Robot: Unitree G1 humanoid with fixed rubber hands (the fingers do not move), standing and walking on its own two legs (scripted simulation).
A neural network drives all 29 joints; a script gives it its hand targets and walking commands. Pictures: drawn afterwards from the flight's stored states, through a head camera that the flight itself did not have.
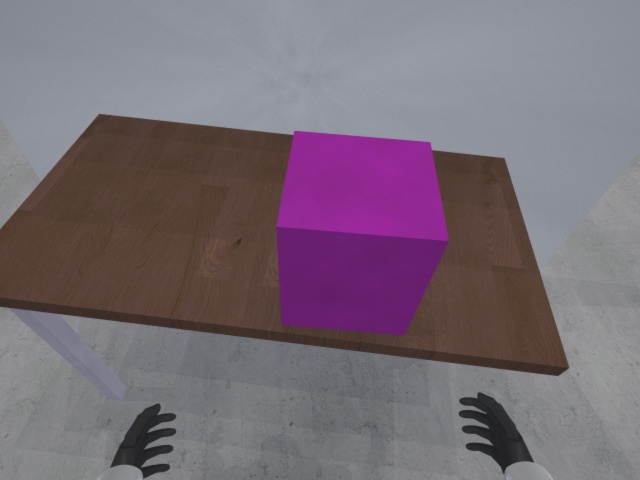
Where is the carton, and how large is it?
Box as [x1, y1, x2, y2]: [276, 131, 448, 334]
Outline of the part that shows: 294,131 276,225 282,324 404,334 448,241 430,143 422,141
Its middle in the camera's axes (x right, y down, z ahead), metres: +0.05 -0.01 +0.63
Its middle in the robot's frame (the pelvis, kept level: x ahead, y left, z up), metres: +0.47 -0.02 -0.01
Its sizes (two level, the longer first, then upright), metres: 0.210 0.200 0.250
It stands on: a table, 0.64 m high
